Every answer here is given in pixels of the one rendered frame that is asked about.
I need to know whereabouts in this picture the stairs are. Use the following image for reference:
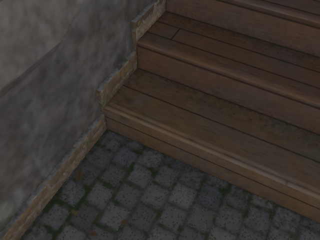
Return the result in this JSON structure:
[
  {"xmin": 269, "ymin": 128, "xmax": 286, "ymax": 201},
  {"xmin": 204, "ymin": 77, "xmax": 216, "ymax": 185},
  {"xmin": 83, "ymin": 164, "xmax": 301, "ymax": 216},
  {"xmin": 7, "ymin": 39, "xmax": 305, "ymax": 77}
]
[{"xmin": 103, "ymin": 0, "xmax": 320, "ymax": 223}]

